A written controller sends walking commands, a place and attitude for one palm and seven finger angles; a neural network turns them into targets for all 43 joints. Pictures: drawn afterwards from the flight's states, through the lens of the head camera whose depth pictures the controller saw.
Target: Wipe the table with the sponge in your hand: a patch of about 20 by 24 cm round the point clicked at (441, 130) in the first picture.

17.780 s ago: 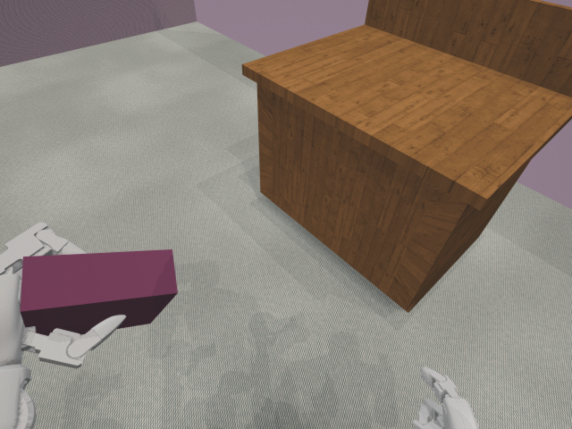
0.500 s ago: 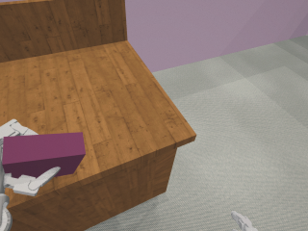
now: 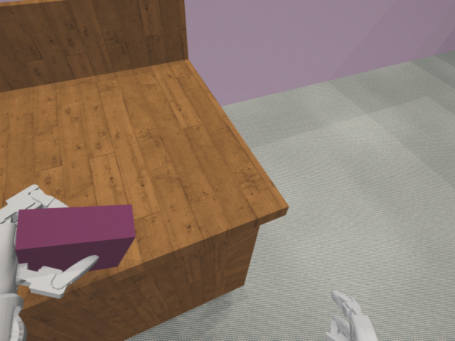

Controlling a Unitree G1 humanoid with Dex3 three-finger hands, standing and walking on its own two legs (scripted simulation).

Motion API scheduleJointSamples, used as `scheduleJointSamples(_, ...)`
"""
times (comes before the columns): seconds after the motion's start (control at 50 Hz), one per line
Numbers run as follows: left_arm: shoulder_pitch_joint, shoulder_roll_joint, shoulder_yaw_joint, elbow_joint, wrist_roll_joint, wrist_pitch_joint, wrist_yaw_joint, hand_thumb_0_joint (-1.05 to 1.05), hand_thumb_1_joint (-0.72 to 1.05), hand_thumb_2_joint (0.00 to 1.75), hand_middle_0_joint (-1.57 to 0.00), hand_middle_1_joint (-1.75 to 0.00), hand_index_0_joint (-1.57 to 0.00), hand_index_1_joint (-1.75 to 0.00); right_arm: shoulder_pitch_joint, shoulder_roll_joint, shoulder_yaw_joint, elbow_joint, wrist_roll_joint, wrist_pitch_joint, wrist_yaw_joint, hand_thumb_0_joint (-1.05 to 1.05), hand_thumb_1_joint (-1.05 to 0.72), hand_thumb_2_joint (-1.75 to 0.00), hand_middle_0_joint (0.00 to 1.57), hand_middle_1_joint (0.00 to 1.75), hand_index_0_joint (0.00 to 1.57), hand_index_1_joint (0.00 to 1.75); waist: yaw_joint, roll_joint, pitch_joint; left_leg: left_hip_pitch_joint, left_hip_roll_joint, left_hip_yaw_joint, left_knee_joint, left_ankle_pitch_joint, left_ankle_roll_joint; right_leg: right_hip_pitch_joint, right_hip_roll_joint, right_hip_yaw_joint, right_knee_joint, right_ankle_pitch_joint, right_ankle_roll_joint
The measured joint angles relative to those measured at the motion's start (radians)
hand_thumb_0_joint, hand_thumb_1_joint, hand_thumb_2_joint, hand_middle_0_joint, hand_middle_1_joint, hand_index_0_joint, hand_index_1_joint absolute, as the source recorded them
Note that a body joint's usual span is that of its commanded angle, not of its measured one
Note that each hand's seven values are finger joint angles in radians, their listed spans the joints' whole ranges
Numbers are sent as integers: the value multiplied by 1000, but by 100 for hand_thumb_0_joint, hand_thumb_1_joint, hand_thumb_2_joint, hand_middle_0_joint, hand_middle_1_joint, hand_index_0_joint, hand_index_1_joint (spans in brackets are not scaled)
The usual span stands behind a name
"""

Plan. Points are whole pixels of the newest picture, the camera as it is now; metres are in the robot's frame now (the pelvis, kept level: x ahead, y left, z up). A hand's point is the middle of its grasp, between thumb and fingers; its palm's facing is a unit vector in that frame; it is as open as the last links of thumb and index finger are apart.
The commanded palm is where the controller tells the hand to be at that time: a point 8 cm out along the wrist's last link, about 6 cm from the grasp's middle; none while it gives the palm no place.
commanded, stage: shuffle to correct the standing spot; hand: left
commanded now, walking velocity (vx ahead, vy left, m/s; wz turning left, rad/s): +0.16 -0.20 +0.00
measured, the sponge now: (93, 241) +0.22 +0.22 +0.10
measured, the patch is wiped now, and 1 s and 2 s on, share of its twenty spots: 0.00 0.00 0.00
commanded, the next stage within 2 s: come to a stop and stand still in 0.98 s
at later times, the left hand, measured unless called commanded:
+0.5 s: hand (110, 206) +0.26 +0.19 +0.15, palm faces +0.36 -0.85 -0.38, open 9.1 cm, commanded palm +0.19 +0.23 +0.18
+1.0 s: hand (167, 179) +0.29 +0.12 +0.17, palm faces +0.34 -0.82 -0.46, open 9.1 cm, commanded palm +0.23 +0.17 +0.18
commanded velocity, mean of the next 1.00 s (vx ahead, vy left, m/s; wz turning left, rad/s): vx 0.14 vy -0.16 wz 0.01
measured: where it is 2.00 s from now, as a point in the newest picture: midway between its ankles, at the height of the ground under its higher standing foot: outside the picture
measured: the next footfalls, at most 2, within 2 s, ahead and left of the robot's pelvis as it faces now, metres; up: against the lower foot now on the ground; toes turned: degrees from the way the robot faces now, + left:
left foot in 0.78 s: +0.11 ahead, +0.03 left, +0.00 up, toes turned +6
right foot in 1.06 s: +0.18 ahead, -0.27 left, +0.00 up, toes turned +4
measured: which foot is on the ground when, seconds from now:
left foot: down 0.00-0.56, up 0.58-0.76, down 0.78-1.00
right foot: down 0.00-0.80, up 0.82-1.00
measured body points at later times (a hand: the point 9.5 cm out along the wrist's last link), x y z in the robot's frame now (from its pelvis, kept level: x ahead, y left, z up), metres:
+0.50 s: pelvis +0.03 -0.05 -0.01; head +0.05 -0.03 +0.44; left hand +0.23 +0.24 +0.17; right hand +0.19 -0.29 -0.09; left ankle +0.03 +0.09 -0.74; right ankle +0.01 -0.12 -0.73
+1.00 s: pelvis +0.08 -0.12 +0.00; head +0.12 -0.10 +0.45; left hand +0.27 +0.16 +0.20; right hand +0.27 -0.32 -0.08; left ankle +0.07 +0.03 -0.74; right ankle +0.12 -0.23 -0.70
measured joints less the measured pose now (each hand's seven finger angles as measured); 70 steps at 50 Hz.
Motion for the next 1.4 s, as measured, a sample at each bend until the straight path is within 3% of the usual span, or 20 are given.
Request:
scheduleJointSamples(0.08,-68,20,-5,-59,7,-2,7,-1,-41,102,-84,-135,-84,-134,-9,17,5,-6,-4,-7,3,1,-90,-90,21,30,21,30,3,-25,14,0,14,-16,8,-5,-15,11,15,-15,-9,0,-17)
scheduleJointSamples(0.2,-58,80,62,-113,-14,-46,6,-1,-41,102,-84,-134,-84,-134,-25,18,1,-46,1,2,17,1,-90,-90,21,30,21,30,-41,3,-5,-24,51,-29,43,-31,-39,11,55,-25,-33,4,-43)
scheduleJointSamples(0.28,3,88,73,-93,-39,-38,-5,-1,-40,102,-84,-134,-84,-134,-13,2,-11,-53,16,26,17,1,-90,-90,21,30,21,30,-60,11,-24,-69,64,-6,151,-38,-24,4,63,-23,6,-30,-63)
scheduleJointSamples(0.32,23,79,62,-73,-43,-28,-8,-1,-40,102,-84,-134,-84,-134,3,-6,-12,-44,19,38,15,1,-90,-90,21,30,21,30,-57,-4,-29,-79,63,16,186,-56,-16,14,58,-20,21,-48,-68)
scheduleJointSamples(0.38,37,62,54,-67,-39,-14,-4,-1,-40,102,-84,-134,-84,-134,24,-19,-8,-32,8,49,5,1,-90,-90,21,30,21,30,-41,-33,-23,-33,62,45,82,-34,-14,20,51,-11,68,-85,-65)
scheduleJointSamples(0.48,-37,50,38,-58,-12,7,-3,-1,-40,101,-84,-134,-84,-134,17,-3,-15,-19,-14,49,-5,1,-90,-90,20,30,20,30,-31,-57,13,-2,54,40,56,-34,-50,-58,28,42,234,-150,18)
scheduleJointSamples(0.54,-77,69,36,-98,1,1,-9,-1,-40,101,-84,-134,-84,-134,13,0,-11,-40,0,40,10,1,-90,-90,20,30,20,30,-38,-15,43,-28,81,-8,100,-47,-68,-37,21,20,93,-40,9)
scheduleJointSamples(0.58,-60,83,49,-128,-4,-18,-11,-1,-40,101,-84,-134,-84,-134,6,8,-9,-41,9,40,20,1,-90,-90,20,30,20,30,-54,14,50,-76,102,-28,209,-89,-41,-21,48,-15,72,-16,-27)
scheduleJointSamples(0.66,33,74,66,-135,-24,-48,-9,-1,-40,101,-84,-134,-84,-134,27,26,-1,-34,18,48,28,1,-90,-90,21,30,21,30,-36,-26,-2,-166,48,17,445,-172,-29,-4,43,8,14,-22,-60)
scheduleJointSamples(0.74,61,62,70,-79,-12,-44,3,-1,-40,101,-84,-134,-84,-134,31,14,9,-38,-1,44,19,1,-90,-90,21,30,21,30,-15,-44,-19,-131,41,92,245,-84,-15,8,40,30,-20,-13,-58)
scheduleJointSamples(0.78,26,56,63,-60,-10,-36,11,-1,-40,101,-84,-134,-84,-134,20,-2,9,-41,-9,33,14,1,-90,-90,21,30,21,30,-6,-35,-2,-54,40,108,59,52,0,-2,46,24,45,-51,-55)
scheduleJointSamples(0.84,-64,50,53,-29,-5,-18,14,-1,-40,101,-84,-134,-84,-134,-32,17,-8,-29,-10,39,13,1,-90,-90,21,30,21,30,2,-76,46,4,14,129,31,-19,0,-106,24,68,347,-114,5)
scheduleJointSamples(0.92,-107,57,26,-70,10,17,-5,-1,-40,101,-84,-134,-84,-134,-60,43,1,-47,-15,48,31,1,-90,-90,21,30,21,30,-37,-73,68,26,32,81,0,6,-25,-273,20,91,663,-91,19)
scheduleJointSamples(0.98,-31,83,41,-164,10,-10,-17,-1,-40,101,-84,-134,-84,-134,-48,47,3,-79,-5,50,47,1,-90,-90,21,30,21,30,-35,-37,59,16,84,61,1,1,-52,-296,-26,61,503,-55,11)
scheduleJointSamples(1.06,52,162,117,-204,7,-58,-18,-1,-40,101,-84,-134,-84,-134,-1,35,1,-107,14,40,46,1,-90,-90,21,30,21,30,-16,15,39,-36,148,27,143,-89,-88,-156,-66,10,126,76,22)
scheduleJointSamples(1.1,9,154,125,-155,8,-66,-18,-1,-40,101,-84,-134,-84,-134,-11,15,-4,-67,18,36,38,1,-90,-90,21,30,21,30,-5,60,46,-91,176,-17,297,-144,-56,-139,-32,-22,139,35,42)
scheduleJointSamples(1.18,-79,51,87,-33,5,-22,4,-1,-40,101,-84,-134,-84,-134,-24,-12,-2,14,19,51,24,1,-90,-90,21,30,21,30,6,35,31,-156,94,-1,486,-184,-26,-115,-25,-21,113,38,16)
scheduleJointSamples(1.28,-40,-28,10,-50,19,11,23,-1,-40,101,-84,-134,-84,-134,-8,-40,-3,1,0,18,5,1,-90,-90,21,30,21,30,-33,-1,18,-34,42,54,96,-44,3,-87,-8,-25,38,74,15)
scheduleJointSamples(1.34,-14,9,-22,-124,29,-5,25,-1,-40,101,-84,-134,-84,-134,-7,-21,-21,-9,2,-6,-1,1,-90,-90,20,30,20,30,-34,-67,42,15,14,76,22,0,17,-70,-33,-2,34,74,18)
scheduleJointSamples(1.4,12,82,5,-184,35,-37,20,-1,-40,100,-84,-134,-84,-134,9,-21,-27,-54,6,-22,-8,1,-90,-90,20,30,20,30,-47,-68,37,19,4,73,-2,12,18,-67,-47,-13,20,84,20)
